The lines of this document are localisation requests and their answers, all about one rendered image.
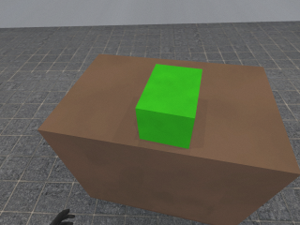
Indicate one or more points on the robot left hand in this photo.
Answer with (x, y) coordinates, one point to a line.
(62, 216)

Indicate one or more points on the pedestal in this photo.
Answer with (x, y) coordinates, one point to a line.
(239, 155)

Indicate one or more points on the carton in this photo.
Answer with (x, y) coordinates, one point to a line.
(167, 108)

